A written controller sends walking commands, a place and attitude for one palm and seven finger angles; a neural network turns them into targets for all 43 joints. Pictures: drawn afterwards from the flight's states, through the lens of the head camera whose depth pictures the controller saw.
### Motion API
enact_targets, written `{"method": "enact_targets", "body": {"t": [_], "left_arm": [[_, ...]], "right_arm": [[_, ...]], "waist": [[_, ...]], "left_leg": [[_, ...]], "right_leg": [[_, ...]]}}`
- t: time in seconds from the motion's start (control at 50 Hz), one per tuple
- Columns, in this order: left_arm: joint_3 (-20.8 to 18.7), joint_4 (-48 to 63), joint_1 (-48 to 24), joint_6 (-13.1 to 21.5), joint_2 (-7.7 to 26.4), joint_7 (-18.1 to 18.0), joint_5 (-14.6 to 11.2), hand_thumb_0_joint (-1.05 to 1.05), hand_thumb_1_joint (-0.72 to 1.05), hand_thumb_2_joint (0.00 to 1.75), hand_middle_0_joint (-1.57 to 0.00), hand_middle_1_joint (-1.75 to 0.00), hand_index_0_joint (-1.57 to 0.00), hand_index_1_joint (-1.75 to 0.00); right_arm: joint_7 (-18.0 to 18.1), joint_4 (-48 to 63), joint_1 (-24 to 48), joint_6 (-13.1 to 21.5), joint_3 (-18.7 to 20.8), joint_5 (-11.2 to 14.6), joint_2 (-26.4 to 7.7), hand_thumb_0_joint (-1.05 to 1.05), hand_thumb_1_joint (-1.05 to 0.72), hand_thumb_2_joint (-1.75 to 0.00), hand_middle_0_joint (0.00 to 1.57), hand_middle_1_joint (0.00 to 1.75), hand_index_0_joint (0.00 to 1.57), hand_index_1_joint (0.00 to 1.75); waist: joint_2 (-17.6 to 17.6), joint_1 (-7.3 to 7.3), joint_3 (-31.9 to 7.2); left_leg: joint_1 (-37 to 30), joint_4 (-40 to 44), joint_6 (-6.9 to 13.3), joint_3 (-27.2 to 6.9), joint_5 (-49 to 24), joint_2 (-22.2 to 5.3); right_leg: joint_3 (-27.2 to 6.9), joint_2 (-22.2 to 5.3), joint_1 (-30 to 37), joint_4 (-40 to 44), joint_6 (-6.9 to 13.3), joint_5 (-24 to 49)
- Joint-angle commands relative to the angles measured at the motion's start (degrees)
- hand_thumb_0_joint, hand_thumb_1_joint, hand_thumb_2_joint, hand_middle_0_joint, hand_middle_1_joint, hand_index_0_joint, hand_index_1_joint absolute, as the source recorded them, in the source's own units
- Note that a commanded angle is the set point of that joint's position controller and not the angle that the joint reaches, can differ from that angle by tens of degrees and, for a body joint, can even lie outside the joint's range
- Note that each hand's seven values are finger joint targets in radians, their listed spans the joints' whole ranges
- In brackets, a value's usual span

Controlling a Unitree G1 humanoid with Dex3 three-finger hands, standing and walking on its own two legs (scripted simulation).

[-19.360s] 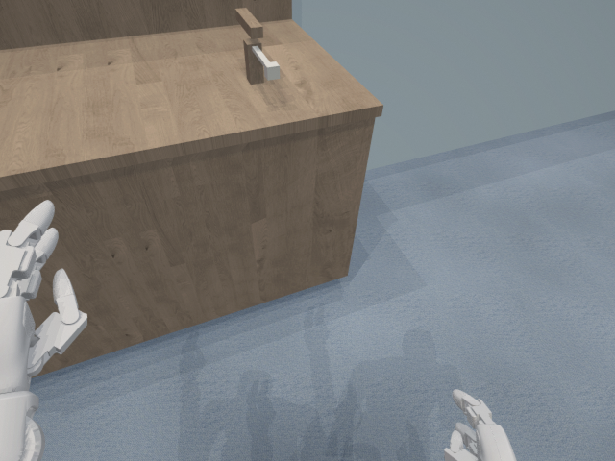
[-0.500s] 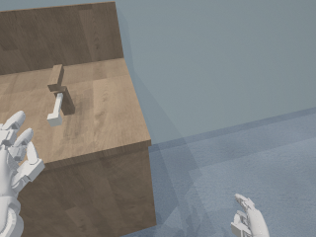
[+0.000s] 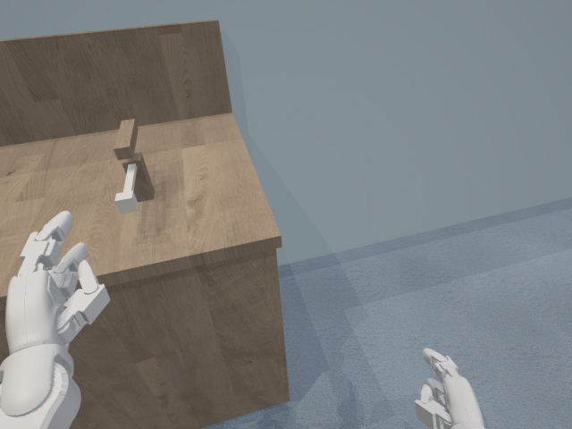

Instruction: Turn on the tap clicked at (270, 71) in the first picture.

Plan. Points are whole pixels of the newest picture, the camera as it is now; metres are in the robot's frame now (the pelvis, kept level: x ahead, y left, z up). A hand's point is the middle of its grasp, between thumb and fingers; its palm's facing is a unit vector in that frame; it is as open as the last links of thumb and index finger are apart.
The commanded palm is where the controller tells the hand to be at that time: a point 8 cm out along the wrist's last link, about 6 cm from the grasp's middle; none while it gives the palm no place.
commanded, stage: turn the palm inward beside the body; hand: left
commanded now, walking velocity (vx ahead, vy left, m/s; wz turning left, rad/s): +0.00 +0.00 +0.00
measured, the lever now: (126, 202) +0.42 +0.34 +0.13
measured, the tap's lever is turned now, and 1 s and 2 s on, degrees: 0 0 0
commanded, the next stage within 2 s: reach beside the lever's end, fingers flat in 0.54 s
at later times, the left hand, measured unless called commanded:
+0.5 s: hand (98, 266) +0.22 +0.25 +0.19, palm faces +0.51 -0.86 -0.08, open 7.4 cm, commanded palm +0.16 +0.29 +0.20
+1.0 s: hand (88, 261) +0.24 +0.28 +0.18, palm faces +0.58 -0.81 -0.07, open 7.4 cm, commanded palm +0.20 +0.32 +0.18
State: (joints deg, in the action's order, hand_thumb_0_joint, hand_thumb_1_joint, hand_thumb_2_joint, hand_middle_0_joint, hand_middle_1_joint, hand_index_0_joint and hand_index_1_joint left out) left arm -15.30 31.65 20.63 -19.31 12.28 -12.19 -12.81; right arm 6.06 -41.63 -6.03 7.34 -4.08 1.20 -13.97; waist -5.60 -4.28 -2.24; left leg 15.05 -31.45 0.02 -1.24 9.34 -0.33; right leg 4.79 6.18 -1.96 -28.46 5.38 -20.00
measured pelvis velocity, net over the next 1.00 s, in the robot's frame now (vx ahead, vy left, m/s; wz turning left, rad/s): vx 0.01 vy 0.00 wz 0.00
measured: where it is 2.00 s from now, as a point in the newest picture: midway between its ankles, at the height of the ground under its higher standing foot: outside the picture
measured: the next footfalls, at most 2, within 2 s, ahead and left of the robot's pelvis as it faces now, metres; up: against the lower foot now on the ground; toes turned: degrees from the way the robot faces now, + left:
none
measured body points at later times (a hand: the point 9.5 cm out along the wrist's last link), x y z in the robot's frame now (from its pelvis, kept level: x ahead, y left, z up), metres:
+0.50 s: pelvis +0.03 +0.02 +0.01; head -0.02 -0.01 +0.45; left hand +0.19 +0.30 +0.19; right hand +0.27 -0.16 -0.05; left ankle +0.09 +0.12 -0.73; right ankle -0.03 -0.05 -0.73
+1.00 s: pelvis +0.01 +0.00 +0.01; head -0.04 -0.03 +0.45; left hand +0.21 +0.32 +0.18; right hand +0.22 -0.21 -0.07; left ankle +0.09 +0.12 -0.73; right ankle -0.03 -0.05 -0.73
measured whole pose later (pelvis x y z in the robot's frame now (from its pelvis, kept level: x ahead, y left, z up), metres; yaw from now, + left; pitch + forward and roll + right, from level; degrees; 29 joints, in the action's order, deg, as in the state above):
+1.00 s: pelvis +0.01 +0.00 +0.01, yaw +0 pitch -7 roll +0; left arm -21.8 16.2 7.2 -21.2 15.2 -11.3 -13.6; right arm 7.9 -44.3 -6.1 7.3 -4.3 1.6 -13.0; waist -4.2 -4.6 -0.3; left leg 12.2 -26.2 0.2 -1.0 7.4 0.3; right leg 4.4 5.6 0.8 -23.3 5.4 -17.8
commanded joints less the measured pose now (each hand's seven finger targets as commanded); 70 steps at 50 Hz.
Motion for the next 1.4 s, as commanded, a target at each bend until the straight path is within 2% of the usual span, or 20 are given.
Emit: {"method": "enact_targets", "body": {"t": [0.0, 0.06, 0.14, 0.26, 0.3, 0.32, 0.38, 0.42, 0.44, 0.5, 0.62, 0.64, 0.74, 0.82, 0.86, 0.92, 1.02, 1.1, 1.24, 1.38], "left_arm": [[-5.2, 14.2, -11.3, 4.3, 9.9, -1.7, 0.5, 0.00, 0.90, 0.90, -0.20, -0.30, -0.20, -0.30], [-5.5, 12.7, -10.0, 3.7, 9.0, -1.6, -0.6, 0.00, 0.90, 0.90, -0.20, -0.30, -0.20, -0.30], [-4.1, 14.2, -10.5, 2.5, 8.0, -1.0, -0.9, 0.00, 0.90, 0.90, -0.20, -0.30, -0.20, -0.30], [-3.6, 16.0, -11.3, 2.5, 8.4, -0.5, 0.3, 0.00, 0.90, 0.90, -0.20, -0.30, -0.20, -0.30], [-4.1, 15.5, -10.2, 2.4, 8.4, -0.2, 0.4, 0.00, 0.90, 0.90, -0.20, -0.30, -0.20, -0.30], [-5.1, 15.3, -10.2, 2.0, 9.2, -0.3, 0.4, 0.00, 0.90, 0.90, -0.20, -0.30, -0.20, -0.30], [-5.0, 13.6, -8.4, 0.7, 7.9, 0.2, -0.3, 0.00, 0.90, 0.90, -0.20, -0.30, -0.20, -0.30], [-6.0, 13.6, -8.5, -0.3, 8.4, 0.1, -0.5, 0.00, 0.90, 0.90, -0.20, -0.30, -0.20, -0.30], [-4.4, 13.8, -8.5, -0.6, 6.8, 0.3, -0.7, 0.00, 0.90, 0.90, -0.20, -0.30, -0.20, -0.30], [-5.1, 14.4, -8.7, -0.9, 7.3, 0.0, -0.6, 0.00, 0.90, 0.90, -0.20, -0.30, -0.20, -0.30], [-4.9, 16.7, -11.6, 0.0, 9.1, -1.0, 0.9, 0.00, 0.90, 0.90, -0.20, -0.30, -0.20, -0.30], [-3.9, 14.9, -12.1, 0.1, 7.9, -1.1, 0.8, 0.00, 0.90, 0.90, -0.20, -0.30, -0.20, -0.30], [-6.8, 7.2, -18.0, -0.1, 9.7, -1.0, 0.0, 0.00, 0.90, 0.90, -0.20, -0.30, -0.20, -0.30], [-10.4, 2.7, -21.7, 0.2, 13.5, -0.3, -0.3, 0.00, 0.90, 0.90, -0.20, -0.30, -0.20, -0.30], [-9.2, 0.6, -24.9, 0.9, 13.0, 0.3, -0.5, 0.00, 0.90, 0.90, -0.20, -0.30, -0.20, -0.30], [-10.4, -2.7, -30.0, 2.5, 15.5, 1.0, -0.3, 0.00, 0.90, 0.90, -0.20, -0.30, -0.20, -0.30], [-12.4, -5.9, -28.7, 4.9, 17.1, 1.7, -0.4, 0.00, 0.90, 0.90, -0.20, -0.30, -0.20, -0.30], [-15.6, -8.9, -22.9, 4.7, 18.1, 2.9, -1.5, 0.00, 0.90, 0.90, -0.20, -0.29, -0.20, -0.29], [-16.5, -11.4, -27.6, 5.7, 19.5, 2.9, -1.2, 0.00, 0.90, 0.90, -0.19, -0.27, -0.19, -0.27], [-15.7, -15.4, -36.1, 9.7, 22.0, 4.5, 0.3, 0.00, 0.90, 0.90, -0.19, -0.26, -0.19, -0.26]], "right_arm": [[0.6, 10.5, 17.3, 4.5, 2.0, -0.3, -3.5, 0.00, -0.90, -0.90, 0.20, 0.30, 0.20, 0.30], [0.7, 9.8, 17.3, 4.5, 2.0, -0.3, -3.5, 0.00, -0.90, -0.90, 0.20, 0.30, 0.20, 0.30], [0.7, 9.5, 16.6, 4.8, 1.7, -0.2, -3.7, 0.00, -0.90, -0.90, 0.20, 0.30, 0.20, 0.30], [0.6, 10.1, 15.1, 5.2, 1.4, -0.6, -4.0, 0.00, -0.90, -0.90, 0.20, 0.30, 0.20, 0.30], [0.5, 10.2, 14.5, 5.0, 1.4, -0.8, -4.2, 0.00, -0.90, -0.90, 0.20, 0.30, 0.20, 0.30], [0.3, 9.9, 13.9, 4.7, 1.4, -0.7, -4.2, 0.00, -0.90, -0.90, 0.20, 0.30, 0.20, 0.30], [0.0, 10.4, 13.9, 3.9, 1.3, -0.6, -4.1, 0.00, -0.90, -0.90, 0.20, 0.30, 0.20, 0.30], [-0.2, 10.4, 13.7, 3.3, 1.4, -0.4, -4.0, 0.00, -0.90, -0.90, 0.20, 0.30, 0.20, 0.30], [-0.3, 10.6, 14.0, 3.2, 1.3, -0.3, -3.9, 0.00, -0.90, -0.90, 0.20, 0.30, 0.20, 0.30], [-0.6, 11.0, 13.9, 2.7, 1.4, -0.3, -4.0, 0.00, -0.90, -0.90, 0.20, 0.30, 0.20, 0.30], [-0.5, 11.0, 13.9, 2.8, 1.4, -0.2, -3.8, 0.00, -0.90, -0.90, 0.20, 0.30, 0.20, 0.30], [-0.3, 11.0, 13.8, 2.8, 1.4, -0.2, -3.9, 0.00, -0.90, -0.90, 0.20, 0.30, 0.20, 0.30], [1.1, 9.5, 14.3, 2.4, 1.6, 0.3, -3.9, 0.00, -0.90, -0.90, 0.20, 0.30, 0.20, 0.30], [1.9, 8.2, 13.9, 2.5, 1.8, 0.5, -4.0, 0.00, -0.90, -0.90, 0.20, 0.30, 0.20, 0.30], [2.2, 8.0, 13.9, 2.9, 1.8, 0.6, -4.0, 0.00, -0.90, -0.90, 0.20, 0.30, 0.20, 0.30], [2.7, 6.8, 13.3, 3.4, 2.1, 0.6, -4.4, 0.00, -0.90, -0.90, 0.20, 0.30, 0.20, 0.30], [2.6, 6.9, 11.7, 4.2, 2.5, 0.3, -5.0, 0.00, -0.90, -0.90, 0.20, 0.30, 0.20, 0.30], [1.8, 7.9, 10.4, 3.6, 3.0, 0.8, -5.7, 0.00, -0.90, -0.90, 0.20, 0.30, 0.20, 0.30], [1.4, 8.2, 9.1, 2.7, 3.4, 1.2, -6.3, 0.00, -0.90, -0.90, 0.20, 0.30, 0.20, 0.30], [2.2, 7.5, 6.9, 2.6, 3.8, 0.8, -6.9, 0.00, -0.90, -0.90, 0.20, 0.30, 0.20, 0.30]], "waist": [[3.4, -1.21, 3.3], [3.8, -1.48, 1.9], [0.8, -1.27, -0.2], [1.8, -1.17, -2.8], [3.8, -1.30, -5.0], [1.9, -1.82, -5.4], [4.5, -1.72, -5.8], [3.3, -2.09, -5.8], [3.3, -1.49, -5.4], [4.8, -1.52, -6.7], [1.5, -1.60, -4.4], [2.3, -1.02, -4.1], [4.4, -0.37, 0.6], [2.1, -0.66, 0.3], [1.7, 0.08, 0.8], [0.8, 0.62, 0.9], [1.3, -0.04, -3.9], [6.5, -0.51, -7.2], [3.7, 0.88, -4.2], [1.2, 2.19, -6.4]], "left_leg": [[-7.5, 1.6, 0.3, -1.0, 3.9, 0.6], [-7.8, 2.1, 0.4, -1.2, 4.1, 0.5], [-10.0, 4.0, 1.0, -1.4, 2.6, 0.5], [-12.8, 6.1, 1.8, -1.7, -3.1, 0.4], [-13.7, 5.7, 1.8, -1.6, -7.4, 0.4], [-13.9, 5.8, 1.5, -1.5, -8.2, 0.4], [-13.9, 5.8, 1.5, -1.5, -11.2, 0.4], [-14.0, 5.8, 1.2, -1.5, -12.5, 0.4], [-14.3, 5.9, 1.3, -1.4, -12.9, 0.4], [-14.4, 5.3, 1.4, -1.4, -14.6, 0.4], [-14.4, 6.3, 1.2, -1.3, -11.7, 0.4], [-14.1, 6.6, 1.3, -1.4, -10.2, 0.4], [-12.3, 7.8, 1.5, -1.4, -2.0, 0.8], [-11.7, 7.6, 1.2, -1.2, 0.2, 1.1], [-11.7, 7.6, 1.2, -1.2, 1.3, 1.0], [-11.7, 7.1, 1.0, -1.1, 2.1, 1.0], [-11.7, 6.8, 1.4, -1.2, -1.6, 1.2], [-10.0, 5.6, 1.8, -0.6, -6.6, 1.4], [-8.7, 4.0, 1.9, -0.2, -5.7, 1.4], [-9.3, 3.0, 2.3, -0.2, -5.7, 1.5]], "right_leg": [[-10.5, -8.8, -17.5, 15.3, -5.9, -10.7], [-9.6, -8.4, -16.3, 14.6, -6.0, -10.1], [-7.0, -7.0, -14.7, 12.3, -5.5, -2.9], [-3.8, -5.3, -12.3, 9.1, -4.8, 8.8], [-3.3, -5.2, -10.8, 7.5, -4.8, 14.8], [-3.0, -5.0, -10.2, 7.4, -4.6, 15.1], [-2.6, -5.0, -8.9, 6.2, -4.7, 19.6], [-2.5, -4.9, -8.4, 6.2, -4.5, 20.7], [-2.5, -5.0, -8.5, 6.2, -4.6, 21.4], [-2.6, -5.3, -7.7, 5.6, -4.9, 24.5], [-3.3, -5.0, -8.8, 7.6, -4.3, 18.9], [-3.3, -5.0, -9.2, 7.8, -4.4, 17.3], [-4.9, -5.2, -11.3, 12.3, -4.8, 7.3], [-7.0, -6.1, -10.9, 14.3, -5.4, 4.7], [-7.8, -6.4, -11.5, 15.0, -5.6, 2.1], [-8.5, -6.7, -12.3, 15.8, -5.8, -0.2], [-8.1, -7.1, -9.7, 12.5, -6.3, 10.7], [-7.6, -7.7, -6.8, 8.0, -7.8, 26.6], [-7.6, -7.5, -10.8, 7.3, -7.9, 25.2], [-8.0, -7.2, -12.4, 6.3, -7.5, 24.3]]}}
